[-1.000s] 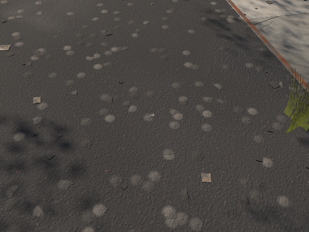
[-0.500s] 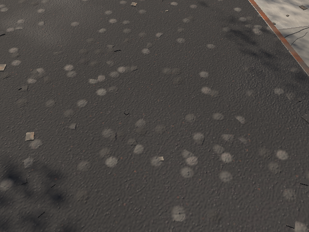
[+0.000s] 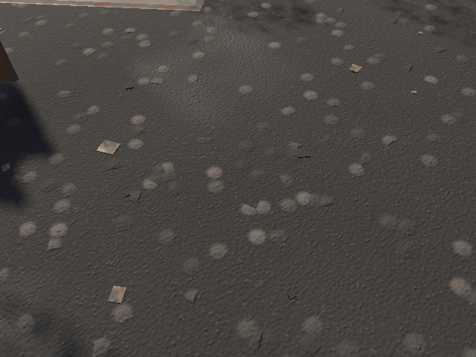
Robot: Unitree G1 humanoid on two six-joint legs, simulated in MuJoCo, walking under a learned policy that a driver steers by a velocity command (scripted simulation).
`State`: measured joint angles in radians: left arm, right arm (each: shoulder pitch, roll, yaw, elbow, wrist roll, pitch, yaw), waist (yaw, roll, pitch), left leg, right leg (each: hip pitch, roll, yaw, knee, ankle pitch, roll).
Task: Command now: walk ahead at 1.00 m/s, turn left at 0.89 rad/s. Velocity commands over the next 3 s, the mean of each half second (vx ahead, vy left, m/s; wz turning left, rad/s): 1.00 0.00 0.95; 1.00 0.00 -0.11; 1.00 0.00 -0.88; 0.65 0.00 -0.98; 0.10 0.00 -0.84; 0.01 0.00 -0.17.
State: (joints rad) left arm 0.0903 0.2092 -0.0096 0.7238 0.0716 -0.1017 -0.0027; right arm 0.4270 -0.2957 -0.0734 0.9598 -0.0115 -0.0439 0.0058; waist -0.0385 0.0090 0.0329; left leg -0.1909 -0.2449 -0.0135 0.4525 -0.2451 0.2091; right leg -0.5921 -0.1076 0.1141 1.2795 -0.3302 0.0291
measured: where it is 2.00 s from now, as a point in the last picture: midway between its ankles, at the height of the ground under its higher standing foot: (165, 88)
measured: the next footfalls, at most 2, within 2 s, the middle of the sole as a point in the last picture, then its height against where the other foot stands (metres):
right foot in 0.24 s outside the picture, level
left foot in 0.68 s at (183, 282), level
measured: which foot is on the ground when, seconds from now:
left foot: down 0.00-0.24, up 0.26-0.66, down 0.68-1.00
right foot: up 0.00-0.22, down 0.24-0.66, up 0.68-1.00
